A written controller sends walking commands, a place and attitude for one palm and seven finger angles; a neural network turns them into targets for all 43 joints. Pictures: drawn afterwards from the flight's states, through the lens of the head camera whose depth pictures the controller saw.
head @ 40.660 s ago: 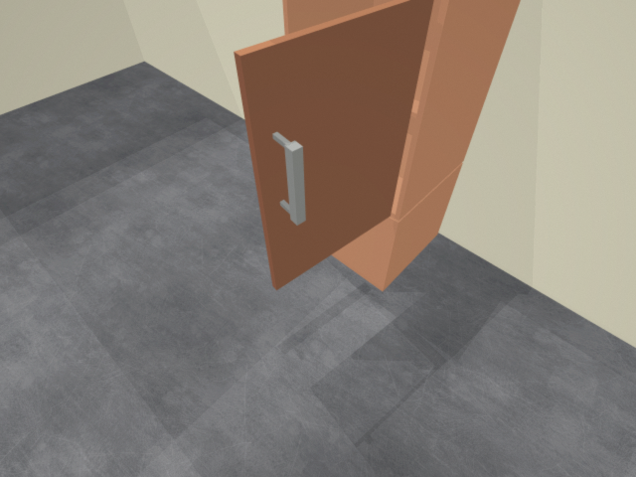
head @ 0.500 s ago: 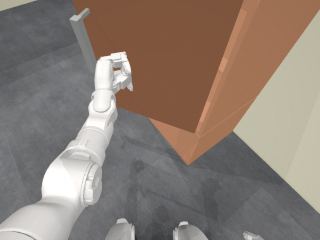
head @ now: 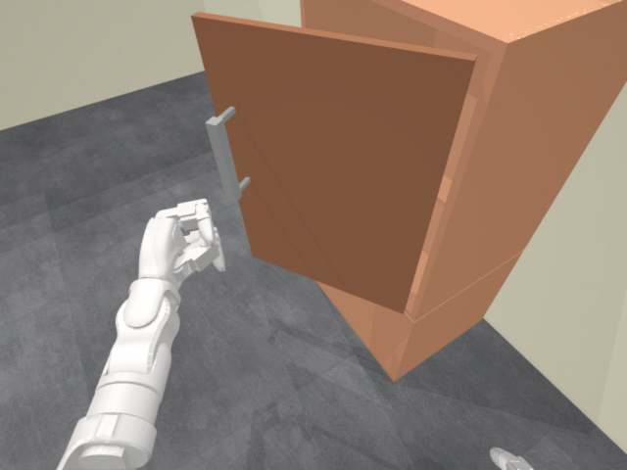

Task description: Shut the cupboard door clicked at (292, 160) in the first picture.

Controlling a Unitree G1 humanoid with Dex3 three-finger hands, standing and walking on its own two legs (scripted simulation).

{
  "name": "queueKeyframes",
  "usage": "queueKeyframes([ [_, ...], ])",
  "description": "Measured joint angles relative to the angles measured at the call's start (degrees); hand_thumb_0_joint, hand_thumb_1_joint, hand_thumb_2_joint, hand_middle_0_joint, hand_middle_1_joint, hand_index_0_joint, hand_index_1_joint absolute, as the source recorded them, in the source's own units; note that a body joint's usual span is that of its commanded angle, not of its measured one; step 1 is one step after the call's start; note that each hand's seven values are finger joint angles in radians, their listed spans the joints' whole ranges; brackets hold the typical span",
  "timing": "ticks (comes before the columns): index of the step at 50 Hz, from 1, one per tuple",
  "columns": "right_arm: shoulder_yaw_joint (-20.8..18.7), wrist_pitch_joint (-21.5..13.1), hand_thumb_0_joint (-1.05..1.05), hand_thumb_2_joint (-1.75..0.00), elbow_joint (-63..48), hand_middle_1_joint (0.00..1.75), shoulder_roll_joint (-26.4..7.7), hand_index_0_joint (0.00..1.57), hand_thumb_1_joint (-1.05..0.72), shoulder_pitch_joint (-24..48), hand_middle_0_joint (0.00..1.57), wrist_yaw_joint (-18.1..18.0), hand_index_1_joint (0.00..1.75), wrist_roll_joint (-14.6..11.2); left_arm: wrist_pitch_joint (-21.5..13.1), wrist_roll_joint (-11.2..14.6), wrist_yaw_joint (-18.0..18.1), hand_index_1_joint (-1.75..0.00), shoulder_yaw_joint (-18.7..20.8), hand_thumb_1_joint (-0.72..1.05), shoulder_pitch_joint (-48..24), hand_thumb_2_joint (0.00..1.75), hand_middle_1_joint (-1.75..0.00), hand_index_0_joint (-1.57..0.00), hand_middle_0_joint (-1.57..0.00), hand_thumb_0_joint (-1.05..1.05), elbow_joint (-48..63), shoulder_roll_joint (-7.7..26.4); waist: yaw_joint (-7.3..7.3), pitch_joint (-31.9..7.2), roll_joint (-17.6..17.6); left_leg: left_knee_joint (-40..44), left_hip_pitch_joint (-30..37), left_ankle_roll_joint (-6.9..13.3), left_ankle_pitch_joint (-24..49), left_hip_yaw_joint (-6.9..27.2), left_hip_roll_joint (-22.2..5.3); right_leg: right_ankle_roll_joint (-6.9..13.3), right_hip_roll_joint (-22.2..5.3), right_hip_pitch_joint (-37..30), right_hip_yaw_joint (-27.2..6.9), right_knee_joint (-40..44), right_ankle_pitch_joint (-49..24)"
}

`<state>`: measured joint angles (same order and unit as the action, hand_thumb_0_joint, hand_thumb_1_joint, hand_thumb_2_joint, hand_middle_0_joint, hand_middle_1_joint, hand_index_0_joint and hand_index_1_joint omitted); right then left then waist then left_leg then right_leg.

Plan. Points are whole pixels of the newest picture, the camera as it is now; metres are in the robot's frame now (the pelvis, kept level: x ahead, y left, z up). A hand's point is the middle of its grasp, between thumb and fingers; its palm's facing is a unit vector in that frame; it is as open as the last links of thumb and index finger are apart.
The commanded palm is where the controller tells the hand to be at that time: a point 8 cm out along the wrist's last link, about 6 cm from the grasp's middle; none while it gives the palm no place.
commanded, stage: draw the hand back to the body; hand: left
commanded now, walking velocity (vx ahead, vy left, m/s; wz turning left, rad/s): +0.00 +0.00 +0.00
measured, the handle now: (231, 156) +0.64 +0.17 +0.04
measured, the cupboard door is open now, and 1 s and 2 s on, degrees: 32 32 32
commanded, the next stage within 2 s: step back with the hand held close in 1.06 s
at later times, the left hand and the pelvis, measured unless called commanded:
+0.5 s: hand (53, 316) +0.24 +0.25 +0.16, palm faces +0.33 -0.89 -0.32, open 4.7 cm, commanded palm +0.19 +0.30 +0.18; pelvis +0.01 +0.02 +0.03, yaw +1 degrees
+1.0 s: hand out of the picture +0.19 +0.28 +0.18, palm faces +0.47 -0.79 -0.38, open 7.3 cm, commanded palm +0.14 +0.32 +0.20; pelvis +0.01 +0.02 +0.03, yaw +1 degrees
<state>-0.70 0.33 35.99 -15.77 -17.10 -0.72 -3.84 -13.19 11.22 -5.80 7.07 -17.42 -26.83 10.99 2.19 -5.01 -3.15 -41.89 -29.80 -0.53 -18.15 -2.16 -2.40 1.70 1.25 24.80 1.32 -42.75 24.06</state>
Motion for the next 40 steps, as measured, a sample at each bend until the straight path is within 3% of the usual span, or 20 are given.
queueKeyframes([
  [7,1.02,2.3,0.01,-0.9,-2.55,0.3,1.45,0.2,-0.91,7.18,0.2,-3.42,0.3,-0.31,6.79,-5.4,5.67,-1.34,-3.61,0.9,11.37,0.9,-1.34,-1.16,-1.16,0.02,14.4,3.02,-1.97,1.96,0.39,8.55,9.61,0.58,3.41,-0.62,1.02,-0.78,-0.81,-9.39,-0.51,8.35,-3.45],
  [17,3.82,1.46,0.0,-0.9,-4.07,0.3,3.16,0.2,-0.91,10.45,0.2,-3.62,0.3,0.96,12.5,-6.89,8.96,-1.07,-1.72,0.9,23.03,0.9,-1.06,-0.9,-0.91,0.02,29.62,4.94,-4.86,4.96,-0.02,16.95,18.84,1.33,6.78,-0.21,2.18,-1.52,-1.66,-19.58,0.04,18.35,-7.56],
  [27,4.44,0.4,0.01,-0.9,-1.96,0.3,3.98,0.21,-0.9,7.73,0.21,-2.76,0.3,2.11,13.23,-6.88,10.08,-0.77,5.02,0.9,35.24,0.9,-0.76,-0.63,-0.64,0.02,41.77,7.26,-5.66,5.53,-1.12,19.04,21.86,1.74,7.17,-0.3,2.79,-2.05,-2.21,-22.9,0.01,21.05,-8.29],
  [36,2.59,-1.8,0.01,-0.9,0.14,0.3,2.68,0.21,-0.9,5.33,0.21,-3.11,0.3,2.08,11.66,-6.51,11.22,-0.5,13.17,0.89,44.4,0.9,-0.49,-0.39,-0.39,0.02,47.61,10.01,-6.01,5.01,-1.56,18.24,21.89,1.64,6.53,-0.38,2.45,-1.97,-1.9,-23.17,-0.09,20.92,-8.06],
  [40,1.71,-3.17,0.01,-0.9,0.69,0.3,1.55,0.21,-0.9,5.07,0.2,-3.47,0.3,2.1,10.94,-6.84,11.87,-0.41,13.78,0.9,44.53,0.9,-0.4,-0.3,-0.31,0.02,47.59,9.33,-6.46,5.28,-1.77,18.04,21.98,1.63,6.58,-0.08,2.55,-1.96,-1.97,-23.33,0.22,20.59,-7.91],
])
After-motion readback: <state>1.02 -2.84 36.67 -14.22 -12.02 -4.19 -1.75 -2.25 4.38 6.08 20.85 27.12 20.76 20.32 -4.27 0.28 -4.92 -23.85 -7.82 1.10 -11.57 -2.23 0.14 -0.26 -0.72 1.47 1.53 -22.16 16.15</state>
